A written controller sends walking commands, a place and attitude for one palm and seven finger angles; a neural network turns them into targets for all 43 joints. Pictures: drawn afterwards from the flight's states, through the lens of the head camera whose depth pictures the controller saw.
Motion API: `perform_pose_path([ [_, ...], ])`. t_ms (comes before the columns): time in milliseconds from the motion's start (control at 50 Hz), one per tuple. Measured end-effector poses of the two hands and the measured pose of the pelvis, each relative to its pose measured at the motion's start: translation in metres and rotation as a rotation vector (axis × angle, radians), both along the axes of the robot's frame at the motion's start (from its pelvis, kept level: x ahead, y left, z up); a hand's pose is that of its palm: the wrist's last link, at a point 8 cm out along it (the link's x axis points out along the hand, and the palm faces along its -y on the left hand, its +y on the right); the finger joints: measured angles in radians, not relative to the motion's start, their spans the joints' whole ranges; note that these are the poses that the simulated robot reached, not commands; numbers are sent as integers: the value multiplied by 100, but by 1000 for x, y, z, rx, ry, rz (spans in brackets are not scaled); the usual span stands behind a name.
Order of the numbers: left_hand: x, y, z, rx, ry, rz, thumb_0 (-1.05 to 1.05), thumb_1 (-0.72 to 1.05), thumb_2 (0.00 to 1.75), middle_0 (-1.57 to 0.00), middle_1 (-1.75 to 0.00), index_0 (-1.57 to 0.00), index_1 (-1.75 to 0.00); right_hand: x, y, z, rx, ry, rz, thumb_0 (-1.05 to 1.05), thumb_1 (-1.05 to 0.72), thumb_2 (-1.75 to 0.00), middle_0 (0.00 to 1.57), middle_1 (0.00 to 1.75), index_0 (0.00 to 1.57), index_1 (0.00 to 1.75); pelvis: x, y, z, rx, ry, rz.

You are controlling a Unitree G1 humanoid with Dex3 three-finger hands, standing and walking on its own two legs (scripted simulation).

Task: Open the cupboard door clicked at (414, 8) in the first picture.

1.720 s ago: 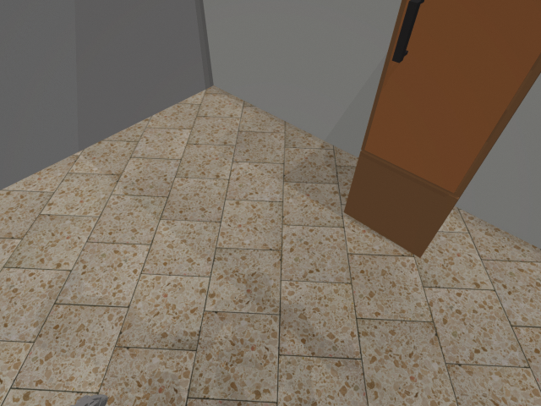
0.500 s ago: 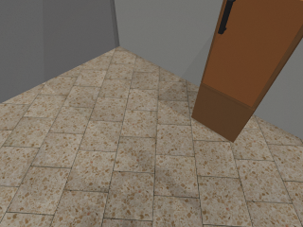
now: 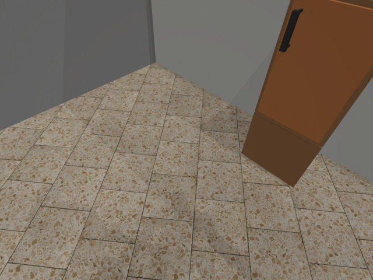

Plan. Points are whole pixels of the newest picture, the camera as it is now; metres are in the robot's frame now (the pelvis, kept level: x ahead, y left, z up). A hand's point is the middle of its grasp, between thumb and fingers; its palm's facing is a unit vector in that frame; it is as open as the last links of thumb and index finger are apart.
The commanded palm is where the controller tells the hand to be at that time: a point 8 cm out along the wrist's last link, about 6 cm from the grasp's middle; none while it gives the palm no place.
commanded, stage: walk to a spot facing it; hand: left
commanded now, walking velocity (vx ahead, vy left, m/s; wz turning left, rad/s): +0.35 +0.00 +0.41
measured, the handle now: (291, 30) +1.03 -0.38 +0.12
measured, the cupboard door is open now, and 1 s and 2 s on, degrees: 0 0 0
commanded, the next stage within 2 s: turn to face it in 0.40 s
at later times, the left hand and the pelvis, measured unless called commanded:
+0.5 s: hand (111, 254) +0.22 +0.21 -0.17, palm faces +0.06 -0.98 -0.17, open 7.3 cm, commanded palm none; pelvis +0.16 +0.03 +0.00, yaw +6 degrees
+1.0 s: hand (109, 217) +0.33 +0.25 -0.19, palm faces +0.01 -0.98 -0.18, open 7.3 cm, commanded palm none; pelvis +0.28 +0.05 -0.01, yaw -5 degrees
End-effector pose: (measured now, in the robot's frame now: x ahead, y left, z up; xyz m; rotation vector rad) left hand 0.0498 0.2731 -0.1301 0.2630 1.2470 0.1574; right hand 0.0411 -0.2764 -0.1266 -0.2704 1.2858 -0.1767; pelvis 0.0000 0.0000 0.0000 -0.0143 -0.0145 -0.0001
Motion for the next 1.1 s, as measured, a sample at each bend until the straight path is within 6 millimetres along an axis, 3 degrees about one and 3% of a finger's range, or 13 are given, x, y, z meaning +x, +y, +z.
perform_pose_path([
  [140, -36, 2, -31, -97, 113, 115, 0, 91, 90, -20, -30, -20, -30, 4, 49, -10, 34, 60, 11, 0, -91, -90, 20, 30, 20, 30, 34, 28, -12, 0, -1, 66],
  [220, -29, 3, -28, -120, 185, 120, 1, 91, 90, -20, -30, -20, -30, -5, 77, -7, 63, 102, -37, 0, -91, -90, 20, 30, 20, 30, 56, 38, -6, 10, 8, 68],
  [340, 33, 0, -16, -138, 115, 131, 1, 91, 90, -20, -30, -20, -30, -16, 110, 0, 117, 239, -78, 0, -91, -90, 20, 30, 20, 30, 94, 43, 4, 7, 14, 96],
  [460, 125, -6, -15, -125, 23, 104, 1, 92, 90, -20, -30, -20, -30, 3, 117, -5, 152, 318, -122, 0, -90, -90, 20, 30, 20, 30, 141, 37, 0, 16, 8, 98],
  [560, 212, -18, -20, -102, -88, 68, 1, 92, 90, -20, -30, -20, -30, 45, 101, -24, 161, 352, -134, 0, -90, -90, 20, 30, 20, 30, 193, 22, -18, 20, -2, 108],
  [600, 234, -22, -23, -88, -137, 80, 0, 92, 90, -20, -30, -20, -30, 71, 90, -34, 154, 346, -120, 0, -90, -90, 21, 30, 20, 30, 209, 16, -25, 18, -11, 111],
  [680, 242, -29, -20, -88, -109, 99, 0, 91, 90, -20, -30, -20, -30, 151, 69, -37, 111, 215, -73, 0, -91, -90, 20, 30, 20, 30, 229, 15, -18, 3, -22, 92],
  [780, 239, -16, -18, -68, -15, 104, -1, 94, 90, -20, -30, -20, -30, 258, 61, -22, 76, -34, -30, 0, -91, -90, 20, 30, 20, 30, 246, 20, -11, 3, -1, 47],
  [860, 241, -1, -25, -81, 34, 93, 0, 93, 90, -20, -30, -20, -30, 315, 69, -7, 55, -182, -10, 0, -91, -90, 20, 30, 19, 30, 257, 32, -12, 1, -2, -6],
  [900, 246, 9, -31, -92, 46, 88, 0, 92, 90, -20, -30, -20, -30, 331, 75, -2, 40, -235, -11, 0, -91, -90, 20, 30, 19, 30, 264, 41, -15, -6, -7, -31],
  [960, 259, 20, -32, -102, 57, 68, 0, 92, 90, -20, -30, -20, -30, 338, 84, 5, 31, -264, -20, 0, -91, -90, 20, 30, 20, 30, 272, 50, -15, -3, -13, -68],
  [1100, 303, 32, -14, -83, 42, -24, 0, 91, 90, -20, -30, -20, -30, 313, 90, 10, 45, -196, -120, 0, -91, -90, 20, 30, 20, 30, 284, 55, -1, -7, -3, -164],
])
